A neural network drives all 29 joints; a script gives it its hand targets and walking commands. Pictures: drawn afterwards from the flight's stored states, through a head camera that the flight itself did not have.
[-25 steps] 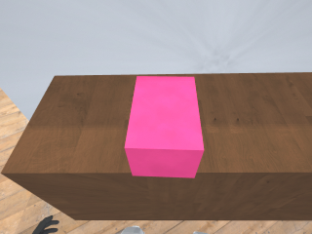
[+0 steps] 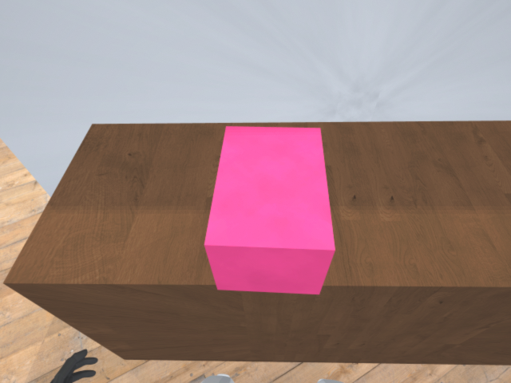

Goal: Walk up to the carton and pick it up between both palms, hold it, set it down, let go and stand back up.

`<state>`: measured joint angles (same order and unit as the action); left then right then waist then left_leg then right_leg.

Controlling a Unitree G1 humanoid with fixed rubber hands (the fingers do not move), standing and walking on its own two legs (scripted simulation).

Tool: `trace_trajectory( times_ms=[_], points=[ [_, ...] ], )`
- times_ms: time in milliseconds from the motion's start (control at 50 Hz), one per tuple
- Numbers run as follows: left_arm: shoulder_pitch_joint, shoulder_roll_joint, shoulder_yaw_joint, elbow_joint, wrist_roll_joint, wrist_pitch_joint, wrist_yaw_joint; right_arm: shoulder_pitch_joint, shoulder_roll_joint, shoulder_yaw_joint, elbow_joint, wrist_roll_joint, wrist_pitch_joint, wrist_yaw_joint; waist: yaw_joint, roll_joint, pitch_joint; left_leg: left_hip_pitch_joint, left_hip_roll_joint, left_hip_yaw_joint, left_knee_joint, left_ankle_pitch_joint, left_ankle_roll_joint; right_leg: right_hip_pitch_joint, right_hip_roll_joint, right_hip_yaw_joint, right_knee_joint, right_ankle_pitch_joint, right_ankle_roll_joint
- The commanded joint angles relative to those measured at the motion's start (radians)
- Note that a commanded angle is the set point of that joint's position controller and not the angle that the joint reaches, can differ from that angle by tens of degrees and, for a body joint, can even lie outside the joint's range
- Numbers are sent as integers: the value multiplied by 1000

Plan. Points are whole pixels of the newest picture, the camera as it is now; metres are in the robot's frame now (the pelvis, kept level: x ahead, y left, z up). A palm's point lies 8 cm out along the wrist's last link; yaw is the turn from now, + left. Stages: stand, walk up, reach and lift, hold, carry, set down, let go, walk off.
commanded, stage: walk up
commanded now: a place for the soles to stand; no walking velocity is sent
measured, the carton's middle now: (270, 206) +0.42 +0.01 +0.00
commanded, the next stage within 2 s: reach and lift in 1.04 s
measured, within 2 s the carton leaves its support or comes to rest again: neither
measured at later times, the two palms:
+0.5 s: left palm out of the picture +0.11 +0.34 -0.07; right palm out of the picture +0.07 -0.32 -0.09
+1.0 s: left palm out of the picture +0.09 +0.35 -0.08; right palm out of the picture +0.07 -0.31 -0.09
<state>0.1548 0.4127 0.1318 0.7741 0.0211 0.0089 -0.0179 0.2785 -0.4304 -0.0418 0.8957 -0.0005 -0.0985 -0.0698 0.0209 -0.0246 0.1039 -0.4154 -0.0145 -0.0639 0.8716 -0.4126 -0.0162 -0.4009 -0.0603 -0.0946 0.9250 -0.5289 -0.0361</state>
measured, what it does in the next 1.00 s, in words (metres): stands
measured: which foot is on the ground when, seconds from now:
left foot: down 0.00-1.00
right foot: down 0.00-1.00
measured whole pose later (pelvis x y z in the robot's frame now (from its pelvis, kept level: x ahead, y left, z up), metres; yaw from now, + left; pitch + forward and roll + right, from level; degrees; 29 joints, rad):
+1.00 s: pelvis -0.01 +0.02 +0.00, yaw +1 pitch -3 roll +0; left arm 0.15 0.41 0.13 0.81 0.01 -0.03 -0.02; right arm 0.24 -0.43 -0.04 0.90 0.00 -0.07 -0.02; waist 0.02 -0.01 0.10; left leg -0.41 -0.02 -0.05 0.88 -0.41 0.00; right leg -0.39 -0.07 -0.09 0.89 -0.45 -0.03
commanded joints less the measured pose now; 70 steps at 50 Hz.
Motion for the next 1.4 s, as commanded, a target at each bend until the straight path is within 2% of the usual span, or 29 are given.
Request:
trace_trajectory(
  times_ms=[0,40,60,80,140,180,220,240,260,300,320,360,400,460,500,560,600,660,720,740,780,820,880,920,960,1020,1040,1140,1380],
  points=[
    [-45,178,21,-29,-7,-9,2,-31,-319,-60,-55,-24,-14,-19,8,124,-108,50,265,-526,-273,416,300,-30,14,156,-76,-18,-2],
    [59,227,38,18,6,-26,4,-104,-247,-32,-73,-17,1,-7,67,10,-74,-174,131,-294,-123,319,163,151,-63,268,-340,128,-35],
    [75,281,46,12,11,-37,6,-98,-206,-29,-84,-7,9,-4,71,-154,-72,-281,-3,-55,76,170,87,228,-207,427,-515,63,-84],
    [49,301,43,-4,12,-44,5,-95,-216,-36,-78,-4,17,-12,63,-140,-69,-277,-32,12,146,-168,60,201,-339,521,-570,133,-149],
    [-11,280,39,-13,11,-44,6,-20,-232,-46,-51,-7,4,-1,18,-106,-71,-180,41,58,113,-163,55,167,-329,422,-487,255,-207],
    [-69,263,30,-32,6,-34,4,57,-231,-56,-24,-13,-6,7,-22,-103,-95,-12,24,114,-64,-12,63,98,-254,271,-378,349,-167],
    [-101,197,6,-47,-5,-21,0,112,-253,-69,-11,-26,-23,1,-60,-18,-109,172,43,-53,-241,221,103,-65,-138,141,-169,307,-74],
    [-104,167,3,-61,-8,-13,-4,100,-318,-74,-24,-36,-31,-4,-53,138,-111,152,185,-410,-354,200,185,-136,-12,83,24,201,-9],
    [-89,157,-4,-31,-36,-15,10,-12,-311,-63,-54,-41,-19,11,-11,207,-98,56,250,-551,-381,280,282,-72,34,108,-2,-60,11],
    [-17,164,0,15,-30,-36,14,-117,-267,-39,-62,-27,-5,15,46,137,-108,-31,205,-461,-291,368,257,94,12,147,-193,37,2],
    [18,191,7,27,-19,-49,19,-144,-229,-25,-74,-14,4,18,66,72,-130,-125,140,-341,-203,388,175,210,-42,216,-307,137,-26],
    [51,297,27,36,-6,-73,22,-114,-193,-28,-74,-2,25,21,59,-80,-116,-232,-18,-35,60,53,52,257,-320,481,-515,202,-137],
    [-34,300,27,19,-7,-73,19,-81,-220,-39,-57,-11,29,23,9,-72,-83,-146,36,21,131,-175,39,145,-394,463,-500,280,-236],
    [-104,260,11,-1,-11,-66,19,0,-213,-49,-27,-20,8,39,-41,-77,-113,64,49,20,-133,142,70,58,-255,247,-327,450,-126],
    [-95,195,-6,-15,-24,-52,18,-23,-254,-55,-45,-29,-7,39,-14,78,-129,82,103,-223,-247,398,133,7,-83,109,-151,302,-20],
    [-69,169,-5,10,-33,-37,19,-91,-285,-49,-57,-28,2,29,8,142,-111,-25,210,-494,-350,243,267,54,26,122,-103,7,-1],
    [-12,193,2,35,-17,-48,19,-158,-242,-33,-79,-24,15,27,43,110,-93,-159,151,-392,-287,188,193,164,-26,192,-264,47,-32],
    [0,304,26,42,-3,-68,21,-127,-207,-37,-71,-12,32,34,37,-76,-71,-175,-21,-1,56,-34,54,138,-324,462,-552,-32,-182],
    [-124,283,13,23,-5,-66,16,-34,-216,-49,-35,-21,24,47,-35,-68,-59,17,29,29,-50,-66,61,-18,-305,344,-460,93,-167],
    [-134,258,5,13,-5,-59,14,-3,-224,-54,-22,-22,16,52,-51,-74,-83,93,24,-6,-145,17,80,-39,-242,263,-384,119,-108],
    [-114,183,-8,9,-16,-44,14,-53,-250,-54,-42,-35,1,50,-14,130,-66,48,120,-320,-352,119,148,-60,-47,103,-165,86,-1],
    [-65,183,-2,29,-22,-35,16,-94,-284,-52,-53,-35,7,42,9,179,-81,-14,208,-529,-417,75,246,9,27,120,-112,-37,7],
    [0,198,2,61,-12,-51,16,-180,-228,-29,-70,-25,19,36,56,94,-87,-165,124,-339,-291,153,155,184,-41,193,-316,49,-39],
    [37,272,18,66,-5,-68,20,-155,-192,-29,-72,-9,26,40,61,-72,-101,-184,-15,-59,0,165,58,203,-243,406,-503,40,-131],
    [-59,297,17,43,-6,-71,20,-101,-214,-42,-51,-15,32,39,8,-75,-75,-105,12,29,65,-125,41,106,-359,441,-507,164,-206],
    [-118,233,-2,26,-8,-62,18,-20,-212,-47,-27,-20,8,48,-42,-18,-99,101,43,-55,-200,251,81,1,-194,195,-302,332,-82],
    [-371,171,-48,-236,-6,187,56,-370,-37,-161,117,-120,-175,98,-107,77,-117,-93,76,55,-189,-144,-7,-65,81,-42,-147,51,-5],
    [-274,112,-44,-439,34,359,68,-279,-148,-189,100,-110,-207,129,-85,58,-119,-140,111,74,-161,-18,9,69,67,8,-132,230,-19],
    [-83,97,-7,-525,23,303,57,-110,-51,-98,-85,-12,-226,112,-25,3,-240,213,16,92,-269,346,-15,184,58,59,-380,512,4]
  ],
)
